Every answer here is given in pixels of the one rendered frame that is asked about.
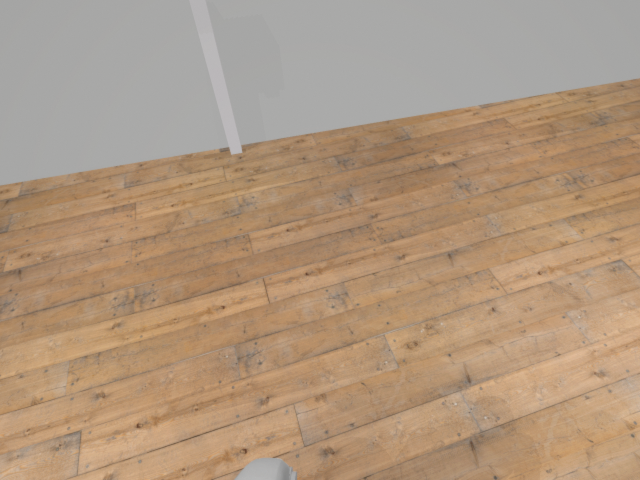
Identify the left robot thigh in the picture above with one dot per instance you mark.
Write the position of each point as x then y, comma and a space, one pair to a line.
267, 469

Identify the panel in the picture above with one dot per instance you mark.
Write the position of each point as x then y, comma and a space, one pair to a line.
212, 57

